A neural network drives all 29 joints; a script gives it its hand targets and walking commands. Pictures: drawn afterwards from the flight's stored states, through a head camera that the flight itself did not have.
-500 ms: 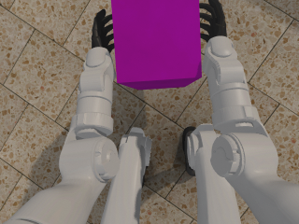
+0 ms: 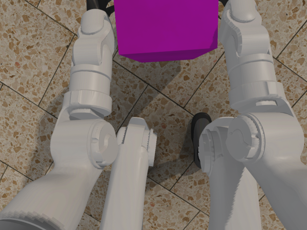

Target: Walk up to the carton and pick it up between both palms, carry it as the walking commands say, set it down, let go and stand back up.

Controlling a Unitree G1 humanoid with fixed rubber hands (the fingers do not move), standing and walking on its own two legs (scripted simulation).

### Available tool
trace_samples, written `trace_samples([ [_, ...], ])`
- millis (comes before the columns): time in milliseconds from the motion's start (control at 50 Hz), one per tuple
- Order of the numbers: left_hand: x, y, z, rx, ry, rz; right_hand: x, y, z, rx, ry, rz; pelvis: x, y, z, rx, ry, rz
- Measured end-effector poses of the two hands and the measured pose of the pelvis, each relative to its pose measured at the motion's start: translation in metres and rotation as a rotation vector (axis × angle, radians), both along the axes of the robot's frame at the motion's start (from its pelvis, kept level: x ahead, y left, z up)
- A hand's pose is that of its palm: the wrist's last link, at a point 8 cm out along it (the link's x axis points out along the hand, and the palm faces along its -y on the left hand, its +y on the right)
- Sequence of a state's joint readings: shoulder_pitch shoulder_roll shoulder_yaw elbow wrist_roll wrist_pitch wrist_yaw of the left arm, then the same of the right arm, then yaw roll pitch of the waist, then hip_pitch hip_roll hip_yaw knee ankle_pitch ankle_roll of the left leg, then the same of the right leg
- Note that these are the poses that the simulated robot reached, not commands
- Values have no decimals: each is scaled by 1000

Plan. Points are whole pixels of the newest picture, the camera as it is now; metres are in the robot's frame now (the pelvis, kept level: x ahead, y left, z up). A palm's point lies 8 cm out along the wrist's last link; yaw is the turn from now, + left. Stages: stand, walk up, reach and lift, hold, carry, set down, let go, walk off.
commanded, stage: set down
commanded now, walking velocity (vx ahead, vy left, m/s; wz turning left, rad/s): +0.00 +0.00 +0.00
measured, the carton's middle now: (165, 12) +0.55 -0.01 -0.24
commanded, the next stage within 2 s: none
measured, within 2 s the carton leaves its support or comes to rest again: rests again in 0.56 s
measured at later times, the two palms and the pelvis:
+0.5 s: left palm (104, 14) +0.54 +0.12 -0.18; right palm out of the picture +0.55 -0.13 -0.17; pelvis +0.00 +0.00 -0.02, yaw +0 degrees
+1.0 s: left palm (106, 13) +0.54 +0.12 -0.18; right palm out of the picture +0.56 -0.14 -0.18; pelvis -0.01 +0.00 -0.03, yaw +1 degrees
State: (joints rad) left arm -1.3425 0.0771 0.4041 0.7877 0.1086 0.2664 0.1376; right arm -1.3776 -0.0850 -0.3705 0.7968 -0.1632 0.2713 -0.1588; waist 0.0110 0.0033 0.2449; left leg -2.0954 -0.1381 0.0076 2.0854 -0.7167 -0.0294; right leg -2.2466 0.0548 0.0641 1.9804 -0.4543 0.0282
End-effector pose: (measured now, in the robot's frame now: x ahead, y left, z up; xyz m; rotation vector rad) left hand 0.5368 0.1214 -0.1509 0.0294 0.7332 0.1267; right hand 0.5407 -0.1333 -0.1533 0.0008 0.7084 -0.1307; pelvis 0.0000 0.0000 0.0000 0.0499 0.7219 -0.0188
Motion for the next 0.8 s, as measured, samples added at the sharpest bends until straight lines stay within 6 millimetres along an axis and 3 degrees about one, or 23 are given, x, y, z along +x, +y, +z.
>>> trace_samples([
  [220,9,-2,-27,1,1,-7,19,-1,-16,-22,-6,23,4,3,-17,-12,-14,11],
  [800,6,-3,-32,-22,16,-31,14,-6,-24,-13,12,31,-7,1,-30,-12,-58,27],
])
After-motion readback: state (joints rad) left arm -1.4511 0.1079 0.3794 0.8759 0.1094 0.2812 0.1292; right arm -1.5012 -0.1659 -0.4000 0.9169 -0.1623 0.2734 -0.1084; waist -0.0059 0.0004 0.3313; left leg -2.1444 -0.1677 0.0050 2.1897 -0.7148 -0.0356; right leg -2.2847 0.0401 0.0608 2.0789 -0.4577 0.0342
